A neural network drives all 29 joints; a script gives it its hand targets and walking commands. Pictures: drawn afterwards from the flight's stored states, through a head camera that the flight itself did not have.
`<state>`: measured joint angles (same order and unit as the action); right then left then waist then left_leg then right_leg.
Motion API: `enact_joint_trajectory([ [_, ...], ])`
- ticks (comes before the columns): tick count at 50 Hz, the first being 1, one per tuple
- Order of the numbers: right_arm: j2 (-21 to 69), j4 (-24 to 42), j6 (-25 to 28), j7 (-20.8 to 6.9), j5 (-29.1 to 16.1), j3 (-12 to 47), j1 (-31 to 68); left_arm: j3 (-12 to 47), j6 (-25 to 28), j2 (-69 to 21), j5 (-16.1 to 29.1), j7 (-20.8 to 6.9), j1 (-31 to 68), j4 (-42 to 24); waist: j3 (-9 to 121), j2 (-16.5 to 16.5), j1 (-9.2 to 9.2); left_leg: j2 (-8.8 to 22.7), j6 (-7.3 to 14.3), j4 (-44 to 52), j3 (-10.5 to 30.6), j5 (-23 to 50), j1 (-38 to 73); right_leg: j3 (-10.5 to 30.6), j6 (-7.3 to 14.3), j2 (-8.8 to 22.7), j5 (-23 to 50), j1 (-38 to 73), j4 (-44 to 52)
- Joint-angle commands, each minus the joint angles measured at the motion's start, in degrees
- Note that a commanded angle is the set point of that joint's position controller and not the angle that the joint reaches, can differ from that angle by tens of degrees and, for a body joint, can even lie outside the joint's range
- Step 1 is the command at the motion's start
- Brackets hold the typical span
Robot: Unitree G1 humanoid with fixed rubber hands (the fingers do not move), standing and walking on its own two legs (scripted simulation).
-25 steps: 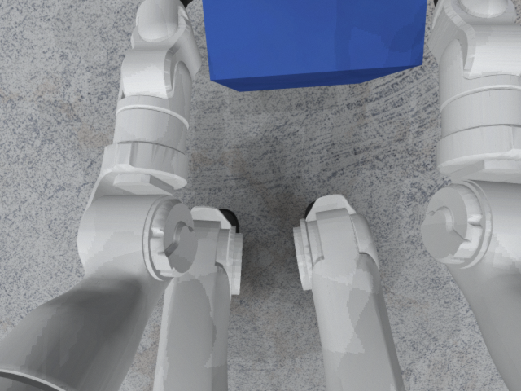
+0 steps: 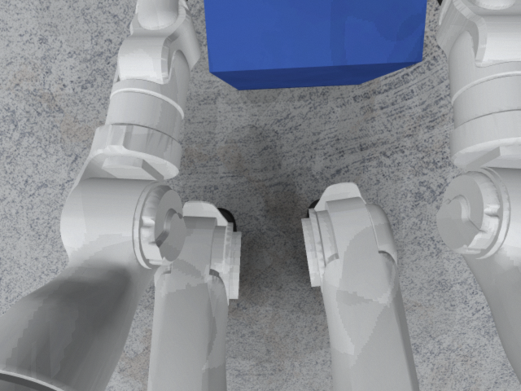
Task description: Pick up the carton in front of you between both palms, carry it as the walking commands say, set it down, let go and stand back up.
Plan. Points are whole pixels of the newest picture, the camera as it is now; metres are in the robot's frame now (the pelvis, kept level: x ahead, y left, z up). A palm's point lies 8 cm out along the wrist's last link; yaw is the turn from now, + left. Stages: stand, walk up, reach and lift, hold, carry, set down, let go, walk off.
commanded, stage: set down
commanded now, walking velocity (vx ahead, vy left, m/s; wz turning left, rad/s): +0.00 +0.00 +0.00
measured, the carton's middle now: out of the picture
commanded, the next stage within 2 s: none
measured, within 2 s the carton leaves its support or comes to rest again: neither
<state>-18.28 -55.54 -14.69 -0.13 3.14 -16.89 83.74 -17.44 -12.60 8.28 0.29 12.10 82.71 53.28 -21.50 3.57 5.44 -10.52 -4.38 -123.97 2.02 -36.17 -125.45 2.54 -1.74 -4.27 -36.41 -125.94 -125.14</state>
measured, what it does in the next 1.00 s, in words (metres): stands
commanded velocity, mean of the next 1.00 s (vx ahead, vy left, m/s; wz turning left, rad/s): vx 0.00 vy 0.00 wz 0.00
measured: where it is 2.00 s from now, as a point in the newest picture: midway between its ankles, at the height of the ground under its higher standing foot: (272, 267)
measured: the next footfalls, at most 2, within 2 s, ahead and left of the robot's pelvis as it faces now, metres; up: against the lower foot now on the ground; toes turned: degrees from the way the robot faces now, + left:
none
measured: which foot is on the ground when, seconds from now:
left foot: down 0.00-1.00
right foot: down 0.00-1.00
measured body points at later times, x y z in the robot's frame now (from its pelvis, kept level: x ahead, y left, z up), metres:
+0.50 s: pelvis -0.01 +0.00 -0.01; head +0.36 -0.05 +0.22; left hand +0.57 +0.06 -0.19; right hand +0.54 -0.25 -0.19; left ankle +0.10 +0.12 -0.35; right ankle +0.09 -0.12 -0.35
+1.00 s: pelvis +0.00 +0.00 -0.02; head +0.38 -0.05 +0.20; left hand +0.58 +0.10 -0.20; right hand +0.54 -0.29 -0.20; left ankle +0.10 +0.12 -0.35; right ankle +0.09 -0.11 -0.35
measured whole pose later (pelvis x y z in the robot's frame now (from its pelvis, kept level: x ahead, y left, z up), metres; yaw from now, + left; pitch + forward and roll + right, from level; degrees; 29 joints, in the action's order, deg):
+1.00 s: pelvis +0.00 +0.00 -0.02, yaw -1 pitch +33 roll +2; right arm -29.4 -67.1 -4.0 0.2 -9.6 -9.5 88.7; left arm -6.0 -6.4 19.1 11.1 8.6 88.1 61.0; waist -29.2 2.1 3.7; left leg -6.3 -3.0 -129.3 0.1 -37.6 -124.6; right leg 0.2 1.1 -1.0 -36.6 -126.0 -130.1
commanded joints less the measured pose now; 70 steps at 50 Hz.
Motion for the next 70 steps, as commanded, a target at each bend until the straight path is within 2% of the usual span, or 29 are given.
enact_joint_trajectory([
  [1, 47.37, 6.46, 2.49, -15.59, -6.56, 17.78, 33.25, 20.33, 2.17, -47.53, 5.53, -14.68, 38.40, -6.44, 63.79, 1.12, 4.03, -0.52, 3.27, 6.01, -5.67, 20.88, 29.77, -4.19, 1.73, -1.17, 25.55, 27.72, 9.66],
  [12, 43.95, 0.27, 2.16, -16.60, -3.83, 13.96, 30.05, 14.73, 1.73, -42.27, 2.40, -16.47, 34.47, 1.15, 48.42, 0.51, 1.52, 0.17, 4.01, 5.55, -5.35, 13.04, 22.95, -3.05, 2.89, -1.10, 17.64, 23.32, 9.17],
  [22, 39.81, -4.04, 1.00, -17.17, 0.57, 9.13, 25.80, 10.28, 0.60, -37.34, -1.21, -17.76, 29.35, 5.55, 37.34, 0.74, 0.72, 0.88, 4.36, 5.76, -4.91, 7.22, 18.50, -2.50, 3.78, -0.78, 11.89, 19.72, 9.45],
  [27, 37.73, -5.32, 0.68, -17.18, 2.34, 7.19, 23.59, 8.60, 0.27, -35.34, -2.84, -18.03, 26.89, 7.02, 33.97, 0.65, 0.35, 1.14, 4.42, 5.43, -4.63, 6.57, 18.33, -2.16, 3.78, -0.63, 10.98, 19.40, 8.99],
  [32, 33.08, -5.85, 1.63, -16.31, 2.19, 6.73, 21.87, 8.50, 1.07, -30.59, -2.42, -16.83, 25.72, 6.69, 34.23, 0.29, 0.58, 1.73, 4.09, 4.78, -4.42, 8.72, 21.65, -2.32, 3.01, -0.16, 12.37, 21.41, 8.08],
  [34, 25.94, -5.80, 2.78, -14.72, 2.22, 5.23, 20.14, 7.12, 1.72, -24.32, -2.75, -15.36, 23.61, 6.50, 35.42, 0.41, 1.06, 2.12, 3.61, 4.42, -4.61, 10.11, 23.63, -2.61, 2.35, 0.36, 13.44, 22.69, 7.81],
  [35, 18.93, -6.14, 3.70, -12.99, 2.45, 3.38, 18.39, 5.63, 2.38, -17.50, -3.15, -13.74, 21.83, 5.95, 36.53, 0.45, 1.34, 2.54, 3.14, 4.25, -4.84, 10.95, 25.10, -2.74, 1.90, 0.78, 14.08, 23.57, 7.72],
  [38, -11.68, -6.56, 7.88, -3.94, 2.41, -4.09, 13.84, 0.38, 5.81, 11.37, -3.58, -5.83, 16.08, 3.34, 44.20, -0.83, 1.58, 3.59, 1.57, 3.64, -5.24, 14.90, 29.70, -3.27, 0.34, 2.10, 18.23, 28.43, 7.52],
  [39, -14.64, -5.51, 9.31, -1.72, 0.24, -2.78, 16.95, 1.37, 6.50, 14.00, -1.58, -4.41, 18.12, 3.22, 48.97, -1.21, 1.52, 3.70, 1.44, 2.87, -4.76, 17.81, 30.38, -3.05, 0.11, 2.28, 21.50, 29.78, 7.06],
  [41, -17.84, -5.10, 11.36, 0.49, -4.95, 0.70, 20.08, 4.95, 7.23, 14.68, 3.36, -3.26, 20.51, 3.35, 55.63, -1.44, 1.50, 4.13, 1.39, 1.44, -3.88, 23.28, 30.97, -2.29, 0.35, 2.65, 27.71, 31.88, 5.75],
  [43, -17.96, -5.75, 12.11, 0.96, -8.24, 3.27, 20.26, 8.11, 7.78, 14.07, 6.66, -3.24, 21.18, 3.29, 59.49, -1.40, 2.12, 4.66, 1.22, 0.74, -3.66, 25.82, 30.44, -1.36, 0.70, 3.22, 31.70, 33.58, 4.91],
  [46, -17.89, -6.01, 12.42, 0.50, -12.02, 6.72, 20.59, 11.37, 7.88, 13.53, 10.16, -3.77, 21.89, 2.26, 65.37, -1.41, 2.20, 5.25, 1.41, 0.89, -4.05, 26.87, 31.26, -1.32, 1.37, 3.72, 33.90, 35.77, 4.89],
  [51, -20.06, -3.19, 11.09, 0.59, -15.10, 8.52, 21.87, 12.71, 6.63, 15.17, 12.74, -2.75, 22.71, -1.66, 76.95, -2.47, 1.56, 5.39, 1.80, 2.71, -5.56, 25.15, 34.53, -2.27, 1.81, 3.62, 34.54, 43.13, 6.29],
  [56, -20.47, 1.38, 7.72, 1.41, -14.33, 8.19, 22.85, 9.77, 3.63, 15.84, 10.89, -0.87, 22.60, -6.37, 85.36, -4.36, 0.61, 4.17, 2.58, 7.56, -7.25, 20.89, 35.96, -3.26, 1.67, 2.74, 31.67, 49.88, 10.55],
  [58, -19.62, 1.78, 6.11, 1.63, -13.31, 7.72, 22.24, 8.04, 2.20, 15.55, 9.48, -0.44, 21.80, -6.72, 84.76, -5.11, 0.33, 3.72, 2.97, 10.04, -7.53, 18.76, 35.42, -3.54, 1.56, 2.33, 29.41, 49.61, 13.19],
  [64, -15.08, -2.10, 4.75, 0.33, -8.14, 4.66, 18.06, 2.06, 1.01, 13.28, 3.64, -1.87, 16.21, -1.07, 71.31, -5.77, -0.91, 3.52, 3.04, 17.16, -6.83, 13.82, 27.47, -2.89, 1.01, 2.20, 23.35, 41.44, 20.60],
  [70, -14.03, -0.66, 4.97, -0.91, -6.03, 2.73, 16.89, 0.39, 1.65, 12.45, 1.68, -2.96, 15.15, -1.79, 73.72, -5.25, -0.86, 3.66, 2.63, 22.97, -6.93, 14.62, 28.67, -3.30, 0.47, 1.91, 25.20, 43.56, 25.86],
])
